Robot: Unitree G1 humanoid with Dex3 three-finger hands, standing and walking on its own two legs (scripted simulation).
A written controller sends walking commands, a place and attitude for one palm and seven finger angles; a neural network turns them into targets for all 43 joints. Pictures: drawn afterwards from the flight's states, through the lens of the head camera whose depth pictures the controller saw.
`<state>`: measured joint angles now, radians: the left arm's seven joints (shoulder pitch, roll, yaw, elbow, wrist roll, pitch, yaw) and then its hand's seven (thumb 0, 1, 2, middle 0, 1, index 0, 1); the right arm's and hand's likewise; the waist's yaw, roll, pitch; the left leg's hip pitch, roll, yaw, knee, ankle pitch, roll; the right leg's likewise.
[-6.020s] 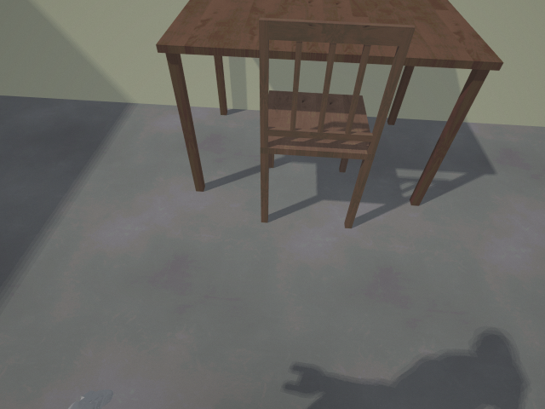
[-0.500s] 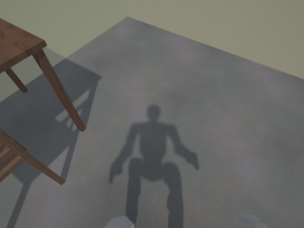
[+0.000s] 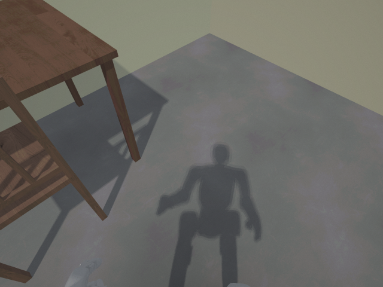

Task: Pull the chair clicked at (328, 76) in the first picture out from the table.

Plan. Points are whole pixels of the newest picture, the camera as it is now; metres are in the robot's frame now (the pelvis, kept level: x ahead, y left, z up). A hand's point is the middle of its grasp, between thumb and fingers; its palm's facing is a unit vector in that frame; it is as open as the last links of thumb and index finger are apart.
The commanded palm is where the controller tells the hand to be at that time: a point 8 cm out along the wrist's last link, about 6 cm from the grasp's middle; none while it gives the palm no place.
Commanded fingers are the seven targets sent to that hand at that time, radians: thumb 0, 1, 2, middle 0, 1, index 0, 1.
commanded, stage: turn to face it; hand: left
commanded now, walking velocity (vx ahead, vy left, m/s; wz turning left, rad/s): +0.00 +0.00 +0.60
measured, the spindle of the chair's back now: out of the picture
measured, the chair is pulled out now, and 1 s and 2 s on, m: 0.00 0.00 0.00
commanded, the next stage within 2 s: take the last steps up to it in 1.18 s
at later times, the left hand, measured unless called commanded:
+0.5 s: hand out of the picture -0.05 +0.19 -0.16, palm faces +0.36 -0.90 -0.26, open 7.4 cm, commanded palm none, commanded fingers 0.00 0.90 0.90 -0.20 -0.30 -0.20 -0.30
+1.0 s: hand out of the picture -0.07 +0.24 -0.15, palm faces +0.57 -0.78 -0.26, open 7.4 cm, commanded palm none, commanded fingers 0.00 0.90 0.90 -0.20 -0.30 -0.20 -0.30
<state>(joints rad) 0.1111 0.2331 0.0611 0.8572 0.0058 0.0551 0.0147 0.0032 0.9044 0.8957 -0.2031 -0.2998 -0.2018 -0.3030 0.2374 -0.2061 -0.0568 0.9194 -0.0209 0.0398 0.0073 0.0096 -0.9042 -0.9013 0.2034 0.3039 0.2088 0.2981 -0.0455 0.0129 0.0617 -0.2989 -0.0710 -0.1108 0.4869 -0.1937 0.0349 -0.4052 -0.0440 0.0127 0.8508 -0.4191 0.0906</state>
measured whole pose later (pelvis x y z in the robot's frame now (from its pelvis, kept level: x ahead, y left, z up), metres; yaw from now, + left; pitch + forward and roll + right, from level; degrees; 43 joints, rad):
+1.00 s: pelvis -0.04 +0.00 +0.00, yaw +36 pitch +0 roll -1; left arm 0.14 0.24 0.05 0.88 0.01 0.06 0.01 0.00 0.90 0.90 -0.20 -0.30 -0.20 -0.30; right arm 0.21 -0.21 -0.04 0.91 -0.02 0.04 0.00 0.01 -0.90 -0.90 0.20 0.30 0.21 0.30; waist -0.03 0.01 0.06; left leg -0.26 -0.08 -0.10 0.47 -0.21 0.05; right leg -0.40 -0.04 -0.01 0.85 -0.42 0.08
